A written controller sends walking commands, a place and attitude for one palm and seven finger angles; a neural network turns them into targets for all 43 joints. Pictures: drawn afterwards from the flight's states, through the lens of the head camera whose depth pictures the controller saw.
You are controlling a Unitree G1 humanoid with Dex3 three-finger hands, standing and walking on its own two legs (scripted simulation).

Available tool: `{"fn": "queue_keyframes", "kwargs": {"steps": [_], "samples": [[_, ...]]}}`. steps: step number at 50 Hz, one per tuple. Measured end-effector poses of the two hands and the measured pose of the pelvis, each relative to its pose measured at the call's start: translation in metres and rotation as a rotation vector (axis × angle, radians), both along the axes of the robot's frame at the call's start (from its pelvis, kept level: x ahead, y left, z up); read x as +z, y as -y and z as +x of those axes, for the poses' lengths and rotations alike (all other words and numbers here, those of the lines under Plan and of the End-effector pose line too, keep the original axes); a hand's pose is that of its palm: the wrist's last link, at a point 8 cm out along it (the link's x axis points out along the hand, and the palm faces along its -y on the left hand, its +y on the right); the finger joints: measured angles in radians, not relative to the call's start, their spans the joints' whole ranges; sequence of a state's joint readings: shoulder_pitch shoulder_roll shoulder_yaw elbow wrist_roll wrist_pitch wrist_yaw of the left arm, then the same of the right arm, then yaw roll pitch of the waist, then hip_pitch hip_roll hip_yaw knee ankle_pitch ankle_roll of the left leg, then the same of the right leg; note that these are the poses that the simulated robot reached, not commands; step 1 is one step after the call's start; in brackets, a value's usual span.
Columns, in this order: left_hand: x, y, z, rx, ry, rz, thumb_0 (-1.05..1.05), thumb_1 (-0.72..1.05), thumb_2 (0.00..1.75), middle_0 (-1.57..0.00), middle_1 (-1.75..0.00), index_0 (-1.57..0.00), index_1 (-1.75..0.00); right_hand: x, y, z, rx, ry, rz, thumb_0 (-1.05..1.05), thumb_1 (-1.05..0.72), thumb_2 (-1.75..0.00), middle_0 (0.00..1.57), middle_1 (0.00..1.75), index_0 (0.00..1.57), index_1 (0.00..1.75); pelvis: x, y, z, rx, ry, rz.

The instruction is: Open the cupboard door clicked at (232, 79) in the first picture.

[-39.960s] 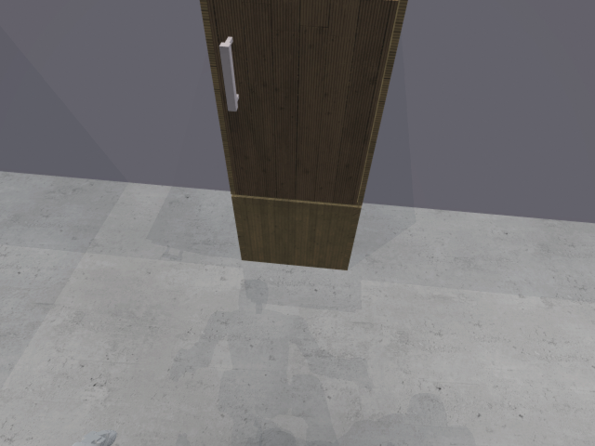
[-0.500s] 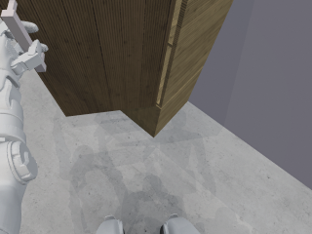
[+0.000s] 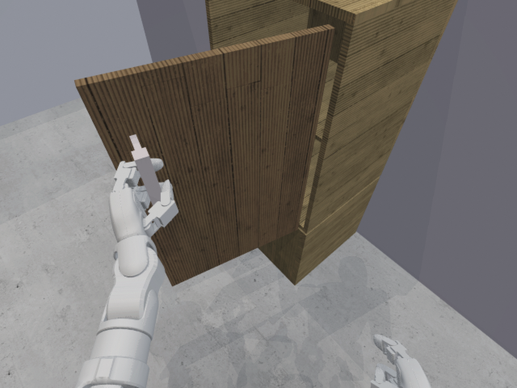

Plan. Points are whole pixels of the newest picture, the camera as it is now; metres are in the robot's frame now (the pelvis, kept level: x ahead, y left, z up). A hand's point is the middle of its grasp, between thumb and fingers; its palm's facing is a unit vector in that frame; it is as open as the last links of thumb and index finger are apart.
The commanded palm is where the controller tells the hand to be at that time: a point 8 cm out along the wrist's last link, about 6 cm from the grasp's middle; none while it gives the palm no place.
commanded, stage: pull the door open along its arc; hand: left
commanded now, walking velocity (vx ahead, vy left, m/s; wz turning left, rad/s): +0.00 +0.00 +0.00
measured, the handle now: (150, 181) +0.42 +0.20 +0.09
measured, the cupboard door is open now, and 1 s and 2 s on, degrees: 77 93 97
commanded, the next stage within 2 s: open thumb and fingers to let go in 0.32 s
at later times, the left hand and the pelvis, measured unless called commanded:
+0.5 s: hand (217, 244) +0.30 +0.07 +0.10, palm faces +0.43 -0.90 +0.01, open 6.0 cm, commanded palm +0.26 +0.12 +0.09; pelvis -0.01 -0.03 +0.00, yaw +3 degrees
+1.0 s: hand (213, 236) +0.31 +0.08 +0.09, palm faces +0.42 -0.91 +0.01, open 13.3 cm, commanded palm +0.27 +0.12 +0.09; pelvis -0.02 -0.02 +0.00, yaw +3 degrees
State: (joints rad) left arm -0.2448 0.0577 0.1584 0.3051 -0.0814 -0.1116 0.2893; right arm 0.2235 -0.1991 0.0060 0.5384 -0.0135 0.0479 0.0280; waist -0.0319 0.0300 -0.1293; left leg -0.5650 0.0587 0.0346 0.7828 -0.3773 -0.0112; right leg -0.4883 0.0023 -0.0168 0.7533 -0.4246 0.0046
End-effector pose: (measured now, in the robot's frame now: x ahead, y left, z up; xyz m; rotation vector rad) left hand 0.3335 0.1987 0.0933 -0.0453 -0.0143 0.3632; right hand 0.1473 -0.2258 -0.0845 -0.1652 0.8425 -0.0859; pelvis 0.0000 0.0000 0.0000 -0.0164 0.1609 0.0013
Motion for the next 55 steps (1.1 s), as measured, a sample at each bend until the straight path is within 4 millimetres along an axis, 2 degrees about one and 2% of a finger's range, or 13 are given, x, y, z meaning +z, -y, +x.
{"fn": "queue_keyframes", "kwargs": {"steps": [3, 7, 20, 23, 29, 35, 47, 55], "samples": [[0.001, 0.013, -0.014, 0.033, -0.015, 0.003, -0.01, 0.67, 0.75, -0.36, -1.3, -0.35, -1.31, 0.006, -0.003, 0.014, 0.028, 0.033, 0.005, 0.01, -0.91, -0.89, 0.2, 0.3, 0.2, 0.3, 0.002, 0.006, -0.001, 0.01, 0.027, 0.005], [0.002, 0.028, -0.03, 0.068, -0.025, 0.001, -0.01, 0.66, 0.75, -0.35, -1.3, -0.35, -1.32, 0.01, -0.002, 0.02, 0.052, 0.048, 0.002, 0.01, -0.91, -0.89, 0.2, 0.3, 0.2, 0.3, 0.004, 0.014, -0.003, 0.021, 0.055, 0.011], [0.003, 0.079, -0.073, 0.058, -0.026, -0.003, 0.0, 0.68, 0.76, -0.33, -1.32, -0.35, -1.33, -0.002, 0.026, 0.0, 0.044, -0.026, -0.028, 0.01, -0.91, -0.89, 0.2, 0.3, 0.2, 0.3, 0.007, 0.029, -0.003, 0.041, 0.098, 0.024], [0.002, 0.088, -0.076, 0.075, -0.026, 0.012, -0.01, 0.69, 0.78, -0.33, -1.33, -0.35, -1.33, -0.005, 0.029, -0.001, 0.05, -0.038, -0.036, 0.01, -0.91, -0.9, 0.2, 0.3, 0.2, 0.3, 0.006, 0.031, -0.005, 0.049, 0.101, 0.025], [0.001, 0.084, -0.068, 0.083, -0.032, 0.04, -0.01, 0.64, 0.78, -0.35, -1.33, -0.37, -1.33, -0.009, 0.026, 0.0, 0.05, -0.046, -0.036, 0.01, -0.91, -0.9, 0.2, 0.3, 0.2, 0.3, 0.005, 0.033, -0.01, 0.054, 0.102, 0.027], [0.001, 0.081, -0.065, 0.077, -0.029, 0.026, 0.0, 0.42, 0.69, -0.35, -1.3, -0.36, -1.3, -0.007, 0.016, 0.004, 0.064, -0.02, -0.02, 0.01, -0.91, -0.89, 0.2, 0.3, 0.2, 0.3, 0.005, 0.03, -0.013, 0.054, 0.101, 0.026], [0.001, 0.081, -0.064, 0.063, -0.024, 0.024, 0.0, -0.26, 0.4, -0.32, -1.21, -0.33, -1.21, -0.004, 0.002, 0.003, 0.072, -0.011, -0.017, 0.01, -0.91, -0.89, 0.2, 0.3, 0.2, 0.3, 0.004, 0.02, -0.017, 0.048, 0.099, 0.019], [0.001, 0.078, -0.06, 0.06, -0.027, 0.034, -0.01, -0.45, 0.32, -0.29, -0.98, -0.3, -0.98, -0.005, -0.003, -0.004, 0.066, -0.032, -0.027, 0.01, -0.91, -0.89, 0.2, 0.3, 0.2, 0.3, 0.003, 0.014, -0.019, 0.046, 0.096, 0.013]]}}
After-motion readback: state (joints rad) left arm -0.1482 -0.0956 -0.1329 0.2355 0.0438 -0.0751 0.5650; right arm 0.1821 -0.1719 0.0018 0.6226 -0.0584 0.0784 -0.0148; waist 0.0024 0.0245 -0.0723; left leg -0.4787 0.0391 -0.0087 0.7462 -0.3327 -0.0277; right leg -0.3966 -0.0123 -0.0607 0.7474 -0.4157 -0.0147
